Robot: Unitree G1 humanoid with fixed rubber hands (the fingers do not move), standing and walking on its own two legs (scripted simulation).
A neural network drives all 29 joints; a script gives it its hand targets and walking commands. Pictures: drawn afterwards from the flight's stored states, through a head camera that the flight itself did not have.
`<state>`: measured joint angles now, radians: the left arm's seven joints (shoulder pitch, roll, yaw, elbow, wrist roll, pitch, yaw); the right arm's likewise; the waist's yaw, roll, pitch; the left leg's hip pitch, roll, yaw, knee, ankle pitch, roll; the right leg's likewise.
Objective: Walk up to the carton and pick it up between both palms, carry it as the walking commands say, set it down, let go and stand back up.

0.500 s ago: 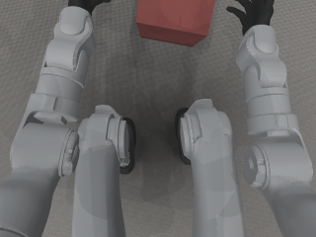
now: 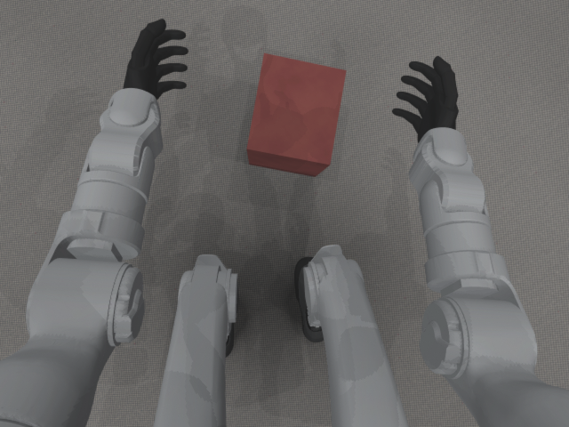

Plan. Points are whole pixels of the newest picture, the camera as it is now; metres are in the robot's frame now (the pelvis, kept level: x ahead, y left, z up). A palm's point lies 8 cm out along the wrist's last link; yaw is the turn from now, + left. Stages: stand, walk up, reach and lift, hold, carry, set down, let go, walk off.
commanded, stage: set down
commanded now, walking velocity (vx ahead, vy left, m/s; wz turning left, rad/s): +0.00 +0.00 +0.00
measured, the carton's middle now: (292, 122) +0.57 -0.07 -0.43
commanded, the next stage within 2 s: let go in 0.48 s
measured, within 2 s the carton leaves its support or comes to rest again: neither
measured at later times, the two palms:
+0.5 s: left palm (83, 26) +0.52 +0.15 +0.04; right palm (510, 88) +0.46 -0.21 +0.04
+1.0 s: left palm out of the picture +0.36 +0.19 +0.12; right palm out of the picture +0.31 -0.25 +0.13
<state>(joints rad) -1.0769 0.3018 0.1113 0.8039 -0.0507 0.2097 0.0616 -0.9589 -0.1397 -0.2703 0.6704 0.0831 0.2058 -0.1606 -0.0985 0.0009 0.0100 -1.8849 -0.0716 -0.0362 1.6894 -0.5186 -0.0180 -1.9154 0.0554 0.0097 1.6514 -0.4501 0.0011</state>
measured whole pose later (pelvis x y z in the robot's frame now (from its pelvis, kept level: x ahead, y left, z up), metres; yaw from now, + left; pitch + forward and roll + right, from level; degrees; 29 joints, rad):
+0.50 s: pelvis +0.04 +0.00 +0.14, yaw +0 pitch +41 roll -1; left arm -0.91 0.18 0.22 0.81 0.08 0.12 0.00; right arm -0.75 -0.06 -0.34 0.64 -0.03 0.10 -0.07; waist -0.08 0.03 -0.08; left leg -1.44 -0.06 -0.08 1.10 -0.37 -0.01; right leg -1.46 0.05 0.02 1.06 -0.31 0.00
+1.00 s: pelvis +0.07 -0.01 +0.22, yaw +0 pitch +19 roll +1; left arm -0.17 0.14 0.11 0.49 0.08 0.08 0.04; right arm -0.09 -0.19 -0.10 0.45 -0.02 0.08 0.08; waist -0.05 -0.01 0.03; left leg -0.78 -0.05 -0.06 0.75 -0.31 -0.01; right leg -0.82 0.05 0.05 0.76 -0.26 -0.02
